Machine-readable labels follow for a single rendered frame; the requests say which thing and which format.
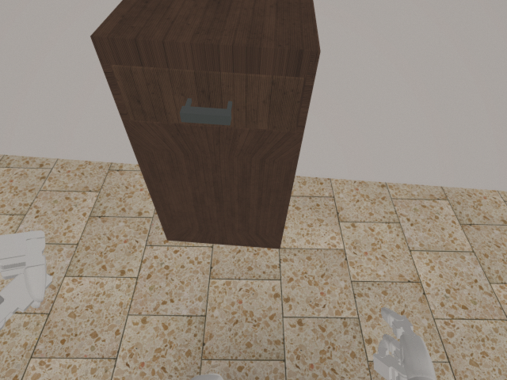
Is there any left robot hand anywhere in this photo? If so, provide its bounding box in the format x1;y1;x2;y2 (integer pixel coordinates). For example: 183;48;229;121
0;230;52;330

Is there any cabinet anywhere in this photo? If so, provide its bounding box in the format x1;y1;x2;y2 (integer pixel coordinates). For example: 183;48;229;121
90;0;320;249

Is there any drawer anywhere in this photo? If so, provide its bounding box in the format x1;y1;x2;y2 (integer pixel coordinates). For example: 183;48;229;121
112;65;304;131

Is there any right robot hand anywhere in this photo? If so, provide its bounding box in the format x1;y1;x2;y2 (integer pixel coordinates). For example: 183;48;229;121
373;307;436;380

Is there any handle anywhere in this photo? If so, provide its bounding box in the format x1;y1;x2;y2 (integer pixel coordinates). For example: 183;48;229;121
180;98;232;125

